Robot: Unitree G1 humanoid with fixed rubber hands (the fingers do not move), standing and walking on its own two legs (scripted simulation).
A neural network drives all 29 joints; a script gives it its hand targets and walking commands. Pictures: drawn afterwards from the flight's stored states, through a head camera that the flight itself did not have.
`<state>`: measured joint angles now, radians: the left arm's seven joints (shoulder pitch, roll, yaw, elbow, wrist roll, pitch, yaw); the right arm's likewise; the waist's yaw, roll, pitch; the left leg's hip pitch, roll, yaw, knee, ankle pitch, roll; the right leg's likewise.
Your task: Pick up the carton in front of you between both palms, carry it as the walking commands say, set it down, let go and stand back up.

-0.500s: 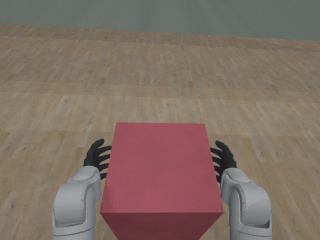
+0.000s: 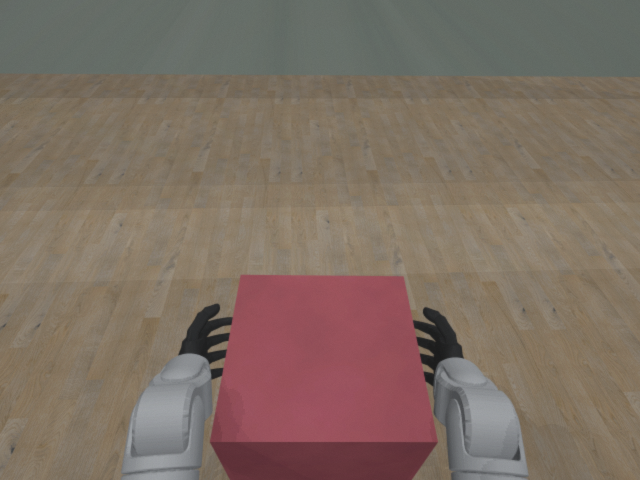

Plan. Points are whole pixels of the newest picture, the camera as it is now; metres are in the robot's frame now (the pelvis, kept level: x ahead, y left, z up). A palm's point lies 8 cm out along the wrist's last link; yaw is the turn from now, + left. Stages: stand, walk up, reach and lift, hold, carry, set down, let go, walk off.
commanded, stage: carry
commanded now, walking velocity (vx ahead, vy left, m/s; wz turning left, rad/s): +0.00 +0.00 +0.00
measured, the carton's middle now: (320, 393) +0.27 +0.00 -0.02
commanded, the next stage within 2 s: none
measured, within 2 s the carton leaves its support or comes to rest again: neither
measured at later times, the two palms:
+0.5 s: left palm (202, 388) +0.24 +0.14 +0.04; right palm (455, 392) +0.24 -0.16 +0.04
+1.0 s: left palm (201, 409) +0.22 +0.14 +0.04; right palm (464, 414) +0.22 -0.16 +0.04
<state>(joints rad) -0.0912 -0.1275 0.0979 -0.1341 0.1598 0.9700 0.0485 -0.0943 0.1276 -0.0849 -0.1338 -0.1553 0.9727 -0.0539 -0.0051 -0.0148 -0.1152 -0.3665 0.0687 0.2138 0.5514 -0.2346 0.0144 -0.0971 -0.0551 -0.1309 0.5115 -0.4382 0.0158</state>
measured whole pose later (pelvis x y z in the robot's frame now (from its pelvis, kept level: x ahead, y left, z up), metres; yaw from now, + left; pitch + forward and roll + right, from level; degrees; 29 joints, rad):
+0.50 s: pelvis -0.05 -0.01 +0.00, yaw +0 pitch +2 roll +1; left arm -0.20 -0.14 0.17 0.14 0.22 0.71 0.02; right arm -0.19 0.14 -0.16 0.14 -0.22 0.71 -0.03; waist 0.00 -0.01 -0.08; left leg -0.39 0.09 0.21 0.54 -0.17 0.01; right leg -0.14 -0.03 -0.13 0.54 -0.43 -0.02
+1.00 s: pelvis -0.07 -0.01 +0.00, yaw -1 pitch +1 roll +0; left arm -0.19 -0.14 0.17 0.15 0.23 0.74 0.02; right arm -0.19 0.14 -0.16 0.15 -0.22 0.74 -0.02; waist 0.00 -0.01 -0.08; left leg -0.40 0.11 0.20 0.51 -0.12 0.01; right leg -0.17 -0.02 -0.14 0.56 -0.41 -0.03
